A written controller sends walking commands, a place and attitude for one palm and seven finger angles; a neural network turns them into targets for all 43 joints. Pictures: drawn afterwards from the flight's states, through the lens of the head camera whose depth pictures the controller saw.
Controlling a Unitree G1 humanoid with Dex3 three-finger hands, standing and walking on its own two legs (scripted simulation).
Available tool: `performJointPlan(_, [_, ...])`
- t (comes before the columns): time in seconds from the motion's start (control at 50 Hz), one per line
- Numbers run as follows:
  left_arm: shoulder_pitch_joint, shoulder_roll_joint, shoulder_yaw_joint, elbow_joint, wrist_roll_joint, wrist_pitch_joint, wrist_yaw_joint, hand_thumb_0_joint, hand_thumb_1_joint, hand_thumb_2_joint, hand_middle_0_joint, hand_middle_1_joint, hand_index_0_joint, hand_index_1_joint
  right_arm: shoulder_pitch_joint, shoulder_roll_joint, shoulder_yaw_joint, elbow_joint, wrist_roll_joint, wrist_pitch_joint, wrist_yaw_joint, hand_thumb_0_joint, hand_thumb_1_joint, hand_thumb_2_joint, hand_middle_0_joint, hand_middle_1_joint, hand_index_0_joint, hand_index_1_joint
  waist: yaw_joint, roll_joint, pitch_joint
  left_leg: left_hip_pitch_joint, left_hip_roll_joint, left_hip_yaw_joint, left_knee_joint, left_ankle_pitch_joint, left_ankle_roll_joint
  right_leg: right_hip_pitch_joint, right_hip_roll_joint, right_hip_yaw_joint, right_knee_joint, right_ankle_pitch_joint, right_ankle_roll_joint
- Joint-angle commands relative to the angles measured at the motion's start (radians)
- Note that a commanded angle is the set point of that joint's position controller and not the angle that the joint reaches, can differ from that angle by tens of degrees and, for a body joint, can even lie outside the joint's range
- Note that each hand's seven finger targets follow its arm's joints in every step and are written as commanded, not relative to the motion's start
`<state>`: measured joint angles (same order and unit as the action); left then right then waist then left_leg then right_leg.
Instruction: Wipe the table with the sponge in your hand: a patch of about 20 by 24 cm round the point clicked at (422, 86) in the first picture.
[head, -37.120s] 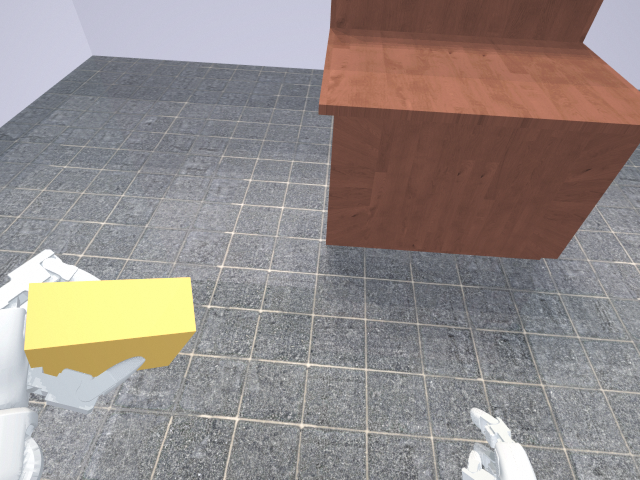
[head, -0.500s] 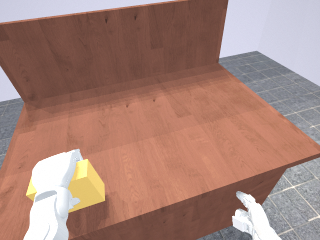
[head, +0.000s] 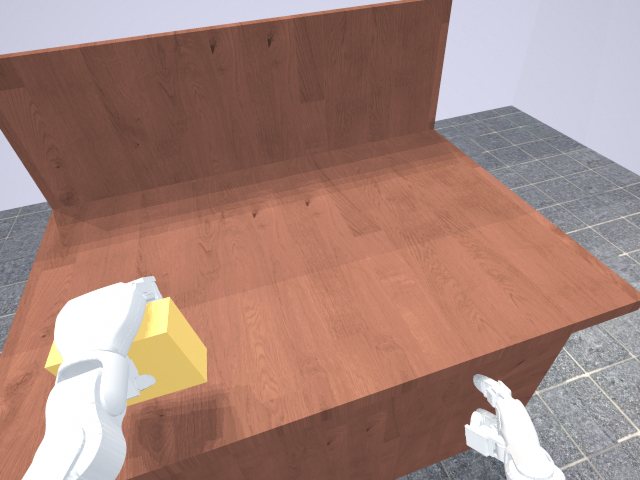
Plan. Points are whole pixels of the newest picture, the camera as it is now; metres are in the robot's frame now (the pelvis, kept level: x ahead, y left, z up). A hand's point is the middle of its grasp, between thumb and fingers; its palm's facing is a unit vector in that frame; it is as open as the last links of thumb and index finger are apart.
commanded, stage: lift the sponge slowly off the table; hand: left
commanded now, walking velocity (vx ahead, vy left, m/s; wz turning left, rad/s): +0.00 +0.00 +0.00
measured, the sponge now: (144, 364) +0.22 +0.28 +0.05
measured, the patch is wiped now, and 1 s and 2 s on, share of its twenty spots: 0.95 0.95 0.95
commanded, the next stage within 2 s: bring the sponge back beside the body in 0.70 s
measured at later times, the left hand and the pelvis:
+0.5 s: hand (123, 319) +0.22 +0.27 +0.13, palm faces +0.20 -0.17 -0.96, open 9.6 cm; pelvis -0.01 +0.00 +0.00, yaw +0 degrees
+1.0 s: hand (126, 321) +0.22 +0.27 +0.13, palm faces +0.17 -0.17 -0.97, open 9.6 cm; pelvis -0.01 -0.01 +0.00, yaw +0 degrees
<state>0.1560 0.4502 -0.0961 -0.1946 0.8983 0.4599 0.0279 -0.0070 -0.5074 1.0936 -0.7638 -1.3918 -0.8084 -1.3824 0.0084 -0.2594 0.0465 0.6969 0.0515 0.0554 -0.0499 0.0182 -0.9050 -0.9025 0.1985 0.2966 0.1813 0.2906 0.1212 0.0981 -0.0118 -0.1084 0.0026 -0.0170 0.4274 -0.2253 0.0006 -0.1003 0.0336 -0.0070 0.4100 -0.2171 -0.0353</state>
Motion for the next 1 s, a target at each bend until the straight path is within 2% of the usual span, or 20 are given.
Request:
performJointPlan(0.0, [-0.252,0.233,0.168,-0.225,0.030,0.022,0.040,0.000,0.100,1.300,-1.200,-1.600,-1.200,-1.600,-0.304,-0.089,-0.029,-0.219,0.011,-0.072,-0.002,0.000,-0.900,-0.900,0.200,0.300,0.200,0.300,0.012,-0.027,-0.157,0.011,-0.033,-0.056,-0.053,0.166,0.039,0.016,-0.011,0.101,-0.083,0.078,-0.046])
performJointPlan(0.14, [-0.207,0.188,0.119,-0.317,0.006,0.029,0.005,0.000,0.100,1.300,-1.200,-1.600,-1.200,-1.600,-0.306,-0.087,-0.030,-0.239,0.011,-0.069,0.010,0.000,-0.900,-0.900,0.200,0.300,0.200,0.300,0.008,-0.024,-0.169,0.021,-0.025,-0.063,-0.050,0.202,0.043,0.023,-0.010,0.084,-0.069,0.123,-0.044])
performJointPlan(0.2, [-0.217,0.235,0.166,-0.317,0.009,0.029,0.008,0.000,0.100,1.300,-1.200,-1.600,-1.200,-1.600,-0.297,-0.086,-0.027,-0.239,0.010,-0.069,0.008,0.000,-0.900,-0.900,0.200,0.300,0.200,0.300,0.011,-0.064,-0.165,0.012,-0.024,-0.063,-0.046,0.188,0.043,0.018,-0.010,0.095,-0.071,0.106,-0.043])
performJointPlan(0.26, [-0.266,0.276,0.200,-0.359,0.007,0.027,0.019,0.000,0.100,1.300,-1.200,-1.600,-1.200,-1.600,-0.309,-0.093,-0.028,-0.244,0.008,-0.063,0.000,0.000,-0.900,-0.900,0.200,0.300,0.200,0.300,0.013,-0.035,-0.149,0.010,-0.019,-0.069,-0.060,0.158,0.041,0.015,-0.002,0.113,-0.075,0.068,-0.050])
performJointPlan(0.28, [-0.268,0.229,0.162,-0.339,0.004,0.035,0.017,0.000,0.100,1.300,-1.200,-1.600,-1.200,-1.600,-0.304,-0.085,-0.024,-0.254,0.010,-0.063,0.000,0.000,-0.900,-0.900,0.200,0.300,0.200,0.300,0.015,-0.032,-0.142,0.005,-0.023,-0.063,-0.056,0.156,0.044,0.010,-0.005,0.083,-0.075,0.060,-0.049])
performJointPlan(0.36, [-0.303,0.250,0.171,-0.377,-0.008,0.034,0.022,0.000,0.100,1.300,-1.200,-1.600,-1.200,-1.600,-0.319,-0.086,-0.025,-0.253,0.015,-0.070,0.000,0.000,-0.900,-0.900,0.200,0.300,0.200,0.300,0.014,0.007,-0.150,0.016,-0.018,-0.072,-0.070,0.145,0.038,0.015,-0.001,0.106,-0.076,0.052,-0.053])
performJointPlan(0.42, [-0.319,0.213,0.139,-0.299,-0.017,0.052,0.011,0.000,0.100,1.300,-1.200,-1.600,-1.200,-1.600,-0.304,-0.087,-0.019,-0.240,0.017,-0.065,-0.004,0.000,-0.900,-0.900,0.200,0.300,0.200,0.300,0.004,-0.032,-0.136,0.009,-0.021,-0.067,-0.067,0.135,0.037,-0.003,-0.004,0.084,-0.088,0.043,-0.049])
performJointPlan(0.5, [-0.311,0.231,0.158,-0.337,-0.023,0.055,0.007,0.000,0.100,1.300,-1.200,-1.600,-1.200,-1.600,-0.312,-0.082,-0.019,-0.251,0.021,-0.072,-0.003,0.000,-0.900,-0.900,0.200,0.300,0.200,0.300,0.016,-0.019,-0.183,0.008,-0.024,-0.065,-0.061,0.149,0.036,0.021,-0.010,0.094,-0.073,0.057,-0.048])
performJointPlan(0.56, [-0.318,0.288,0.208,-0.346,-0.037,0.066,0.003,0.000,0.100,1.300,-1.200,-1.600,-1.200,-1.600,-0.317,-0.094,-0.018,-0.253,0.018,-0.063,-0.005,0.000,-0.900,-0.900,0.200,0.300,0.200,0.300,0.015,-0.037,-0.166,-0.004,-0.020,-0.068,-0.064,0.136,0.036,0.021,-0.007,0.113,-0.075,0.050,-0.049])
performJointPlan(0.58, [-0.334,0.247,0.173,-0.331,-0.039,0.072,-0.003,0.000,0.100,1.300,-1.200,-1.600,-1.200,-1.600,-0.313,-0.088,-0.012,-0.261,0.020,-0.061,-0.005,0.000,-0.900,-0.900,0.200,0.300,0.200,0.300,0.011,-0.036,-0.163,-0.012,-0.022,-0.061,-0.059,0.129,0.038,0.015,-0.009,0.088,-0.075,0.041,-0.047])
performJointPlan(0.64, [-0.317,0.267,0.193,-0.277,-0.037,0.080,-0.008,0.000,0.100,1.300,-1.200,-1.600,-1.200,-1.600,-0.301,-0.094,-0.013,-0.249,0.022,-0.050,-0.007,0.000,-0.900,-0.900,0.200,0.300,0.200,0.300,0.009,-0.070,-0.141,-0.020,-0.022,-0.060,-0.054,0.120,0.035,-0.009,-0.015,0.104,-0.085,0.027,-0.041])
performJointPlan(0.66, [-0.337,0.298,0.215,-0.291,-0.040,0.081,-0.007,0.000,0.100,1.300,-1.200,-1.600,-1.200,-1.600,-0.313,-0.100,-0.014,-0.249,0.023,-0.052,-0.010,0.000,-0.900,-0.900,0.200,0.300,0.200,0.300,0.007,-0.039,-0.130,-0.020,-0.022,-0.058,-0.056,0.098,0.034,-0.019,-0.010,0.123,-0.091,0.003,-0.046])
performJointPlan(0.68, [-0.347,0.237,0.161,-0.287,-0.042,0.084,-0.013,0.000,0.100,1.300,-1.200,-1.600,-1.200,-1.600,-0.309,-0.089,-0.008,-0.266,0.024,-0.054,-0.010,0.000,-0.900,-0.900,0.200,0.300,0.200,0.300,0.006,-0.031,-0.146,-0.025,-0.024,-0.053,-0.052,0.100,0.036,-0.009,-0.013,0.091,-0.080,0.010,-0.045])
performJointPlan(0.76, [-0.343,0.292,0.200,-0.319,-0.039,0.077,-0.017,0.000,0.100,1.300,-1.200,-1.600,-1.200,-1.600,-0.315,-0.099,-0.012,-0.258,0.023,-0.060,-0.008,0.000,-0.900,-0.900,0.200,0.300,0.200,0.300,0.008,-0.017,-0.173,-0.009,-0.024,-0.062,-0.046,0.124,0.036,0.003,-0.014,0.115,-0.073,0.039,-0.045])
performJointPlan(0.78, [-0.365,0.240,0.151,-0.321,-0.038,0.075,-0.022,0.000,0.100,1.300,-1.200,-1.600,-1.200,-1.600,-0.310,-0.089,-0.009,-0.273,0.021,-0.064,-0.008,0.000,-0.900,-0.900,0.200,0.300,0.200,0.300,0.007,-0.009,-0.186,-0.012,-0.028,-0.056,-0.038,0.126,0.040,0.009,-0.018,0.093,-0.068,0.044,-0.044])
performJointPlan(0.82, [-0.332,0.233,0.149,-0.296,-0.036,0.071,-0.024,0.000,0.100,1.300,-1.200,-1.600,-1.200,-1.600,-0.300,-0.091,-0.009,-0.262,0.019,-0.065,-0.008,0.000,-0.900,-0.900,0.200,0.300,0.200,0.300,0.004,-0.029,-0.171,-0.006,-0.026,-0.059,-0.036,0.140,0.039,-0.002,-0.017,0.090,-0.074,0.056,-0.043])
performJointPlan(0.86, [-0.342,0.306,0.209,-0.339,-0.028,0.059,-0.016,0.000,0.100,1.300,-1.200,-1.600,-1.200,-1.600,-0.301,-0.097,-0.014,-0.262,0.016,-0.072,-0.011,0.000,-0.900,-0.900,0.200,0.300,0.200,0.300,0.010,-0.024,-0.183,0.000,-0.026,-0.065,-0.033,0.135,0.039,0.004,-0.016,0.123,-0.072,0.050,-0.047])
performJointPlan(0.88, [-0.315,0.280,0.195,-0.337,-0.028,0.059,-0.017,0.000,0.100,1.300,-1.200,-1.600,-1.200,-1.600,-0.292,-0.091,-0.013,-0.273,0.015,-0.071,-0.010,0.000,-0.900,-0.900,0.200,0.300,0.200,0.300,0.017,-0.028,-0.206,-0.005,-0.030,-0.061,-0.028,0.147,0.042,0.026,-0.018,0.100,-0.062,0.063,-0.045])
performJointPlan(0.96, [-0.288,0.338,0.253,-0.340,-0.027,0.055,-0.008,0.000,0.100,1.300,-1.200,-1.600,-1.200,-1.600,-0.296,-0.102,-0.016,-0.256,0.013,-0.062,-0.008,0.000,-0.900,-0.900,0.200,0.300,0.200,0.300,0.014,-0.033,-0.169,-0.007,-0.029,-0.063,-0.023,0.152,0.036,0.005,-0.017,0.137,-0.070,0.077,-0.047])
performJointPlan(0.98, [-0.267,0.271,0.200,-0.341,-0.035,0.057,-0.013,0.000,0.100,1.300,-1.200,-1.600,-1.200,-1.600,-0.292,-0.088,-0.012,-0.275,0.014,-0.063,-0.005,0.000,-0.900,-0.900,0.200,0.300,0.200,0.300,0.016,-0.013,-0.166,-0.016,-0.030,-0.056,-0.019,0.151,0.038,0.008,-0.021,0.106,-0.065,0.076,-0.044])
